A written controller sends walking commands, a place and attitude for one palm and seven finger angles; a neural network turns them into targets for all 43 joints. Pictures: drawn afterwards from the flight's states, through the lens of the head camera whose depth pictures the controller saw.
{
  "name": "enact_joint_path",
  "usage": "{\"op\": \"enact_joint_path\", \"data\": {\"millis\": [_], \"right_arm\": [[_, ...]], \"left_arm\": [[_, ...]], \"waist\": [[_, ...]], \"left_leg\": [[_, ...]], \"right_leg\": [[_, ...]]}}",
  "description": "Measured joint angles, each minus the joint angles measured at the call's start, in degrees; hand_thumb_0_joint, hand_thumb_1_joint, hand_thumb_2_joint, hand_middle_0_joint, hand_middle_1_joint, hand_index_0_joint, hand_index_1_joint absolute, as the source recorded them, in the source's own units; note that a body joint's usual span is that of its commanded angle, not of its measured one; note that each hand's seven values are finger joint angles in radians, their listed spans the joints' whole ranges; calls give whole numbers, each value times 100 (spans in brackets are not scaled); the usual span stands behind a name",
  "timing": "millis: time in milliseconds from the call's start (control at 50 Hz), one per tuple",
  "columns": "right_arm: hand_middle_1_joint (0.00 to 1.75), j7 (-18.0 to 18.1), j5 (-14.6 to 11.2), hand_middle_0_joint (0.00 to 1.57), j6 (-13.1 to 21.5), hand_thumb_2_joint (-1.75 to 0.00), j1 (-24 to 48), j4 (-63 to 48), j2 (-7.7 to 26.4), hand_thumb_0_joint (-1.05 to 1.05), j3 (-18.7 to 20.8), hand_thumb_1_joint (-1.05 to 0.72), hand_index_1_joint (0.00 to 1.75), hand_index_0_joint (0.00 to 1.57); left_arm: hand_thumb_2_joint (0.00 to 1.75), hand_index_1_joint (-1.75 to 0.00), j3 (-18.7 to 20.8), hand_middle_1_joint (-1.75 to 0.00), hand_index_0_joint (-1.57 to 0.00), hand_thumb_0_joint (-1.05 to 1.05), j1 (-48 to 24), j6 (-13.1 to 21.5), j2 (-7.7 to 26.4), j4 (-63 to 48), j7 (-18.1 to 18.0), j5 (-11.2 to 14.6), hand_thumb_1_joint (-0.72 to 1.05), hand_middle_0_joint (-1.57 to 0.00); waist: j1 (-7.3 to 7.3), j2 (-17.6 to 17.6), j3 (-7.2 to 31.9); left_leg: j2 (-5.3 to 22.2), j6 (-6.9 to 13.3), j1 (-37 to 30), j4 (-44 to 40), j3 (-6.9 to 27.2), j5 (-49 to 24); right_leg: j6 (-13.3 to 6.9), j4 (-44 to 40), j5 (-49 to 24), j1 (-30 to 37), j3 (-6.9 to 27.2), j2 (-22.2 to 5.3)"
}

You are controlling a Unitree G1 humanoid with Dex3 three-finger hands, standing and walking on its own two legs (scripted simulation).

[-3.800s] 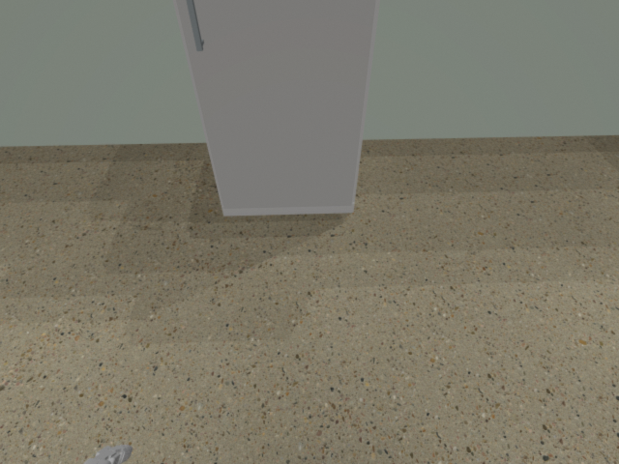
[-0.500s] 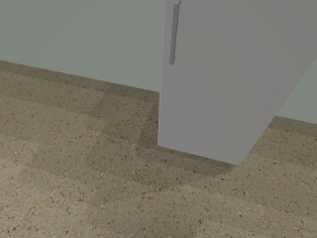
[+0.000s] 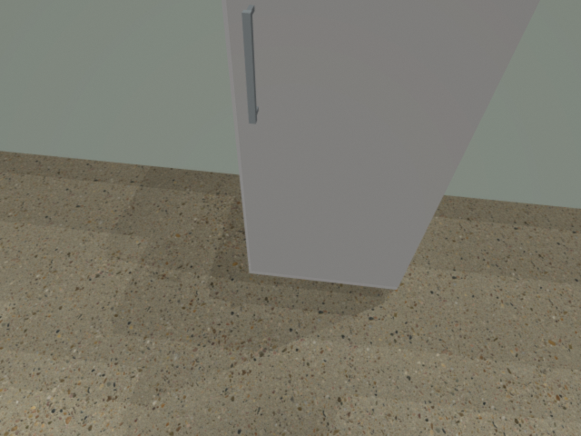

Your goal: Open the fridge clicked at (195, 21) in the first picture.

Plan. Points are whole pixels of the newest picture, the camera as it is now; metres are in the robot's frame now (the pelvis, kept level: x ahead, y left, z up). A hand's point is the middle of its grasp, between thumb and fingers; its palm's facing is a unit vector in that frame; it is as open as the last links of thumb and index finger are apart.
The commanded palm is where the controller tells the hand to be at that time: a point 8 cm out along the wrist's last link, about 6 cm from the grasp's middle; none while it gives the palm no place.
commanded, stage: take the last steps up to it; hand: left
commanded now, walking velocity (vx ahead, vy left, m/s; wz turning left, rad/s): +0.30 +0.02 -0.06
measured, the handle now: (251, 69) +0.78 +0.13 +0.14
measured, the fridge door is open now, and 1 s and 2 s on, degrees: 0 0 0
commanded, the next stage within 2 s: come to a stop and stand still in 0.80 s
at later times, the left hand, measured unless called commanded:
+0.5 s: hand (216, 396) +0.22 +0.14 -0.17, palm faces -0.04 -0.98 -0.19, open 7.3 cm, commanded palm none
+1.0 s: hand (211, 399) +0.22 +0.15 -0.19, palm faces +0.12 -0.99 -0.12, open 7.3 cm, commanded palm none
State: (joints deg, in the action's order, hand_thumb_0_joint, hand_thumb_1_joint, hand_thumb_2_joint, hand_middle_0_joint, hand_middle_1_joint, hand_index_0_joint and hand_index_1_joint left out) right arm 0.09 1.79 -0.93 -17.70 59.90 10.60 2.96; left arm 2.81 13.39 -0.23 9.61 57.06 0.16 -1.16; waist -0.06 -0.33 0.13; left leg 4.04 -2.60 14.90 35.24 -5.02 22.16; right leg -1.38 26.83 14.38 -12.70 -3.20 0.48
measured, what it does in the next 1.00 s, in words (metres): walks ahead: left foot, then right foot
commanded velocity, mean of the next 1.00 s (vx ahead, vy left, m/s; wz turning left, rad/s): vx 0.18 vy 0.01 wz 0.00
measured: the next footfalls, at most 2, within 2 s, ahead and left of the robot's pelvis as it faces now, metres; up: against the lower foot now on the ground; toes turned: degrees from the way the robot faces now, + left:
left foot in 0.02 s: +0.03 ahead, +0.12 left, +0.00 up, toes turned +6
right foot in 0.44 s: +0.23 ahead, -0.13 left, +0.00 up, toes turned -11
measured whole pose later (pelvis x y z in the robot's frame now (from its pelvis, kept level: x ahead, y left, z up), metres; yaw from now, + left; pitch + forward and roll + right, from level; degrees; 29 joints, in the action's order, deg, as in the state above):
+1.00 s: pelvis +0.29 +0.00 -0.01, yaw +0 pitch -1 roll -1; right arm 0.0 1.4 2.6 -6.0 58.2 8.0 1.1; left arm 1.1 21.7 1.5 7.2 66.1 -1.4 -0.4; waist 3.5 1.8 -4.2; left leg 2.4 3.1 20.3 33.5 -8.1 12.3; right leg 1.3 38.2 27.9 -7.6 -7.7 -3.5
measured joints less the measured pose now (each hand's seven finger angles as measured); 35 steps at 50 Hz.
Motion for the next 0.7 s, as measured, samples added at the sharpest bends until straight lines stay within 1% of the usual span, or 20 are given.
{"op": "enact_joint_path", "data": {"millis": [20,40,80,100,140,160,200,260,320,400,440,460,480,500,520,540,560,580,620,700], "right_arm": [[30,7,-3,19,76,-89,-29,-12,-20,1,-25,-91,30,19],[30,21,7,20,141,-89,-33,0,-77,1,-43,-91,30,19],[30,33,29,20,208,-89,-113,-45,-162,1,-81,-91,30,20],[30,44,31,20,237,-89,-179,-62,-193,1,-97,-91,30,20],[30,77,19,20,293,-89,-328,-42,-257,1,-128,-91,30,20],[30,88,14,20,315,-89,-399,-6,-291,1,-146,-91,30,20],[30,100,0,20,347,-89,-527,94,-357,1,-177,-91,30,20],[30,102,-18,20,366,-89,-675,255,-434,1,-191,-91,30,20],[30,94,-9,20,371,-89,-770,382,-470,1,-170,-91,30,20],[30,79,13,20,355,-89,-861,508,-442,1,-124,-91,30,20],[30,69,-4,20,340,-89,-938,572,-418,1,-108,-91,30,20],[30,54,-31,20,324,-89,-939,620,-395,1,-100,-91,30,20],[30,38,-59,20,283,-89,-880,659,-369,1,-96,-91,30,20],[30,25,-72,20,237,-89,-804,670,-340,1,-89,-91,30,20],[30,13,-78,20,203,-89,-713,668,-308,1,-70,-91,30,20],[30,8,-78,20,186,-89,-614,653,-277,1,-46,-91,30,20],[30,5,-70,20,177,-89,-504,619,-242,1,-25,-91,30,20],[30,4,-57,20,170,-89,-382,566,-201,1,-5,-91,30,20],[30,6,-28,20,165,-89,-121,419,-112,1,39,-91,30,20],[30,-14,-12,19,167,-89,379,110,25,1,88,-91,30,19]], "left_arm": [[90,-30,8,-30,-21,1,52,-10,16,39,11,20,91,-21],[90,-30,28,-30,-21,1,101,-38,54,97,20,41,91,-21],[90,-30,56,-30,-21,1,220,-127,90,231,36,26,91,-21],[90,-30,63,-30,-20,1,260,-167,95,294,56,0,91,-20],[90,-30,76,-29,-20,1,266,-192,106,370,115,-37,91,-20],[90,-30,81,-29,-20,1,242,-181,111,371,139,-44,91,-20],[90,-30,82,-29,-20,1,168,-138,111,329,162,-42,91,-20],[90,-30,70,-29,-20,1,41,-91,86,250,167,-25,91,-20],[90,-30,51,-29,-20,1,-95,-77,38,215,158,-15,91,-20],[90,-30,30,-29,-20,1,-283,-36,-49,192,156,-10,91,-20],[90,-30,18,-29,-20,1,-342,65,-80,146,167,-18,91,-20],[90,-30,21,-29,-20,1,-389,158,-112,138,157,-33,91,-20],[90,-30,18,-29,-20,1,-429,250,-149,124,138,-32,91,-20],[90,-30,5,-29,-20,1,-440,321,-183,108,118,-10,91,-20],[90,-30,-2,-29,-20,1,-420,369,-214,105,94,12,91,-20],[90,-30,48,-29,-20,0,-380,407,-226,90,33,56,92,-20],[90,-30,79,-29,-21,0,-333,428,-205,82,-22,76,94,-20],[90,-30,81,-30,-21,-1,-279,435,-170,98,-55,73,94,-21],[90,-30,59,-30,-21,-1,-138,434,-125,171,-84,41,95,-21],[90,-30,-35,-29,-20,-1,200,421,-154,381,-80,11,94,-20]], "waist": [[4,15,29],[-4,110,37],[-49,187,95],[-94,181,124],[-175,148,135],[-184,138,110],[-161,124,32],[-118,99,-103],[-150,66,-236],[-268,-6,-367],[-284,-51,-390],[-252,-122,-425],[-231,-185,-472],[-214,-221,-508],[-184,-234,-522],[-144,-232,-506],[-108,-226,-474],[-86,-223,-435],[-70,-220,-353],[-58,-223,-218]], "left_leg": [[-28,85,-195,-407,-16,-237],[-83,198,-250,-458,-68,-432],[-113,344,-376,-462,-185,-375],[-117,378,-479,-571,-217,-351],[-143,397,-700,-901,-217,-418],[-162,391,-812,-1082,-213,-491],[-205,394,-1019,-1405,-216,-608],[-254,383,-1268,-1720,-249,-660],[-273,329,-1455,-1817,-298,-564],[-229,191,-1609,-1621,-360,-211],[-151,95,-1576,-1209,-350,140],[-48,119,-1419,-714,-315,374],[20,196,-1111,104,-188,571],[10,272,-735,1025,-12,683],[-15,335,-372,1831,104,626],[-22,372,-27,2438,162,449],[-2,382,285,2824,181,218],[40,371,560,3018,184,-9],[133,311,1002,3020,171,-361],[268,160,1528,2437,143,-807]], "right_leg": [[31,156,96,-48,13,8],[18,432,375,-127,79,-32],[-3,1337,962,-434,105,-53],[-5,1838,1018,-625,88,-61],[8,2615,848,-982,39,-130],[30,2853,690,-1137,28,-183],[88,3035,389,-1392,19,-304],[165,2730,118,-1599,-18,-470],[194,2044,65,-1593,-114,-563],[129,1163,33,-1354,-292,-507],[48,629,-138,-1025,-399,-400],[-42,620,-337,-973,-456,-338],[-132,801,-266,-982,-519,-297],[-198,889,-131,-924,-579,-280],[-237,858,-29,-805,-624,-264],[-254,742,18,-665,-658,-244],[-237,570,1,-515,-688,-221],[-228,376,-41,-363,-717,-192],[-246,-2,-121,-85,-754,-135],[-229,-511,-176,328,-771,-59]]}}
